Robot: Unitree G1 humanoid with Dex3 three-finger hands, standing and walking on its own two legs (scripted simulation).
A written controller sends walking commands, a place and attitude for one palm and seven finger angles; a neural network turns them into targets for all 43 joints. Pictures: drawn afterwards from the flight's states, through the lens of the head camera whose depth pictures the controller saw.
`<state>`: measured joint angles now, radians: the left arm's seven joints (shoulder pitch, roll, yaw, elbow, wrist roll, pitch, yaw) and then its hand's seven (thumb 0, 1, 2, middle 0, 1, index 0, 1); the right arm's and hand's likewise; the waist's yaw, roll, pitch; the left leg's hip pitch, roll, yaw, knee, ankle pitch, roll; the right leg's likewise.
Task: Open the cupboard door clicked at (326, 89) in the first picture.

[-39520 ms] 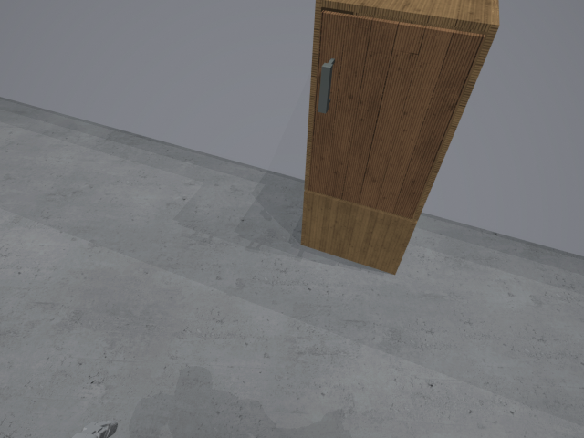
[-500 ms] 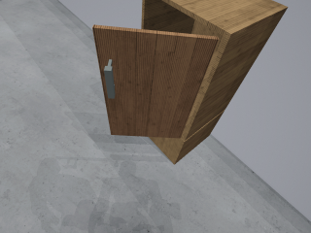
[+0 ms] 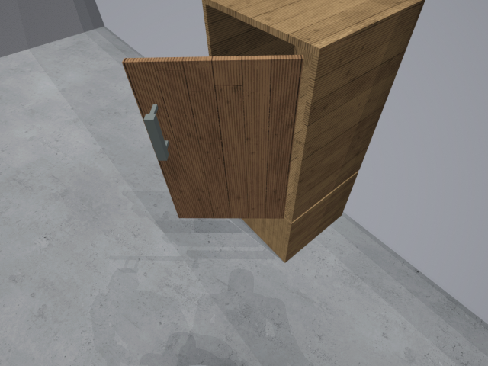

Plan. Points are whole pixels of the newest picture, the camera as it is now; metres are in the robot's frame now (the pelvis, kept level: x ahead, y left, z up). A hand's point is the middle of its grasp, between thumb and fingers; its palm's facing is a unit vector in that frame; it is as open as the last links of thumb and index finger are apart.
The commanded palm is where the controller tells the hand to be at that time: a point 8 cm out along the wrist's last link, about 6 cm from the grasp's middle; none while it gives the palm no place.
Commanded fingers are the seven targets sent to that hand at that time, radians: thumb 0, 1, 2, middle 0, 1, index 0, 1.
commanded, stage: come to a stop and stand still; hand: left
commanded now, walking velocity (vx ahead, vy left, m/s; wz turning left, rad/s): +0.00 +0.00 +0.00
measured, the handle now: (158, 132) +0.62 +0.26 +0.01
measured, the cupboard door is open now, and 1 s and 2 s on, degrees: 49 49 49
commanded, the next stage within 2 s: look again from close up in 0.56 s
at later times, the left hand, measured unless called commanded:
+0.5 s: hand out of the picture +0.02 +0.20 -0.19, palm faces +0.03 -0.99 -0.15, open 7.3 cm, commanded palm none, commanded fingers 0.00 0.90 0.90 -0.20 -0.30 -0.20 -0.30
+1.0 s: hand out of the picture +0.00 +0.22 -0.19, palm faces +0.00 -0.98 -0.22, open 7.4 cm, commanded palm none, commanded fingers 0.00 0.90 0.90 -0.20 -0.30 -0.20 -0.30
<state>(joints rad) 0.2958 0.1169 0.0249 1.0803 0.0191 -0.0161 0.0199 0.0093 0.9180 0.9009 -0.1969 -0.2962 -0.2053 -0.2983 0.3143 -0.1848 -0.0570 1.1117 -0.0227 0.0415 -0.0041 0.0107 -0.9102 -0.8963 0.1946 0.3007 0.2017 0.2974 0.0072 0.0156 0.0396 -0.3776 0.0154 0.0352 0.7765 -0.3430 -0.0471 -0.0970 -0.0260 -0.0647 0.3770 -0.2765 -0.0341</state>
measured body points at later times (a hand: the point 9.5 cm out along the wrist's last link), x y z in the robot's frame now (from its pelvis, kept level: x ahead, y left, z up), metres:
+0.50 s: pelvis +0.03 +0.04 -0.01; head +0.04 +0.05 +0.44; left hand +0.02 +0.25 -0.18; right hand +0.08 -0.19 -0.16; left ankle +0.01 +0.14 -0.75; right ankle -0.05 -0.09 -0.75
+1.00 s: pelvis -0.03 +0.04 -0.02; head -0.04 +0.04 +0.43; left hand +0.00 +0.27 -0.17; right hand -0.01 -0.18 -0.17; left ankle +0.01 +0.14 -0.75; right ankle -0.05 -0.09 -0.75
